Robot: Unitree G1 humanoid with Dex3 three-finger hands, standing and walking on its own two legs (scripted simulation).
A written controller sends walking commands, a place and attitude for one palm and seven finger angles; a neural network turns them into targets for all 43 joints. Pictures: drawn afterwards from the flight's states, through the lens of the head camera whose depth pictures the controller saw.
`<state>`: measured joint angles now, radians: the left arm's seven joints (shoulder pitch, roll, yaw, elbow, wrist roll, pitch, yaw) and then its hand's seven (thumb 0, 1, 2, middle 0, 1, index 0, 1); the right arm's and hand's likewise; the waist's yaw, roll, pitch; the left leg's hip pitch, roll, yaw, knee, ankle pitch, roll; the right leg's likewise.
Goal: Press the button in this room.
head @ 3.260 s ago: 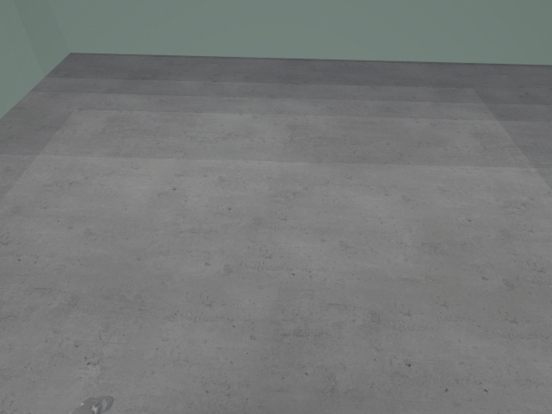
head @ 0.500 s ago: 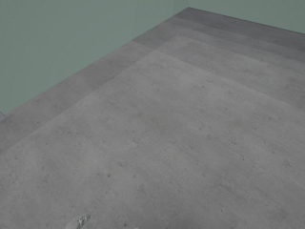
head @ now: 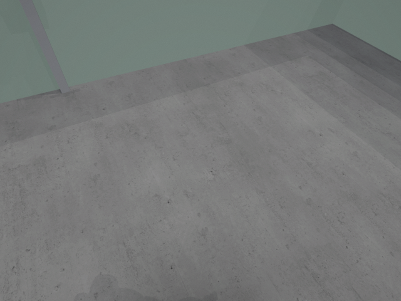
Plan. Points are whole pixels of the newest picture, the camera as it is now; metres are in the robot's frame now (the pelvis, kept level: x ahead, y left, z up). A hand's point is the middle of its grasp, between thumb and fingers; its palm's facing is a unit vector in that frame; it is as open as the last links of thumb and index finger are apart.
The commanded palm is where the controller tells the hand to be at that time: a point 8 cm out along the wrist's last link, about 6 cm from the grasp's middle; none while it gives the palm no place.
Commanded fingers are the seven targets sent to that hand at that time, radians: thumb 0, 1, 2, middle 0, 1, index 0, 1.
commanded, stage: turn or walk to find it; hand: left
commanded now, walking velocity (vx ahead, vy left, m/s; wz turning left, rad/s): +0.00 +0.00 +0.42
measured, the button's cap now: out of the picture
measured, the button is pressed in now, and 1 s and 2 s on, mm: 0 0 0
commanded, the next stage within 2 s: none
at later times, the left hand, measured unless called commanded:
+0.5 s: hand out of the picture +0.07 +0.19 -0.13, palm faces +0.19 -0.94 -0.27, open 7.4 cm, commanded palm none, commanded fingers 0.00 0.90 0.90 -0.20 -0.30 -0.20 -0.30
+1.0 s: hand out of the picture -0.13 +0.20 -0.18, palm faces +0.47 -0.85 -0.23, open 7.4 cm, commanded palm none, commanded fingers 0.00 0.90 0.90 -0.20 -0.30 -0.20 -0.30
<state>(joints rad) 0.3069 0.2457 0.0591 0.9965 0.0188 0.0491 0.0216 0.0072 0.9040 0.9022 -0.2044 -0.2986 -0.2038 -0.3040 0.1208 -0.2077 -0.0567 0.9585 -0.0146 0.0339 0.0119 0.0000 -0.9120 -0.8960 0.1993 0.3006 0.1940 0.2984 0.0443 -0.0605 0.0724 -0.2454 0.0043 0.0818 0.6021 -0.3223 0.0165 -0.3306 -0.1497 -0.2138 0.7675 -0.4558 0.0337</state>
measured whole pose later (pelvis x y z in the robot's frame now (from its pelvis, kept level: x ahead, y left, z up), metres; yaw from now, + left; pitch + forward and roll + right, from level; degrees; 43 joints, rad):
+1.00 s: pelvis -0.05 +0.01 +0.00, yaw +25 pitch -1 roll +0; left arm 0.27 0.25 0.06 0.98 0.02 0.05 0.02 0.01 0.91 0.90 -0.20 -0.30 -0.20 -0.30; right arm 0.14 -0.21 -0.06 0.96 -0.02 0.03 0.01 0.00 -0.91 -0.90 0.20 0.30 0.19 0.30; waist 0.03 -0.06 0.09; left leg -0.26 0.01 0.08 0.62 -0.34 0.03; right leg -0.32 -0.16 -0.17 0.81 -0.49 0.05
